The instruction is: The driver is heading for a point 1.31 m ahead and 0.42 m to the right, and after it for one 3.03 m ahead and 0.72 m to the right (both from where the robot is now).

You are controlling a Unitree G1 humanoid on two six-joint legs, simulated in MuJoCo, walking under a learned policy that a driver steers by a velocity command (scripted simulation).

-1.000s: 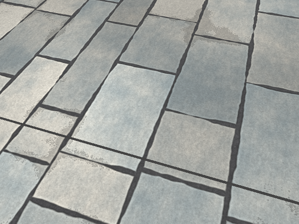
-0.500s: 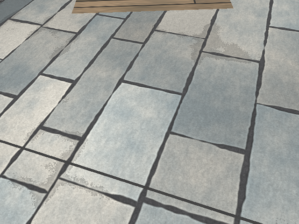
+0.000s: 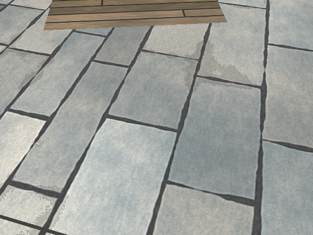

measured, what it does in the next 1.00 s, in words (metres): walks ahead: right foot, then left foot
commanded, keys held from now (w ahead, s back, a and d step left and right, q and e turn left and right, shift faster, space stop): w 0.82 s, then w+e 0.18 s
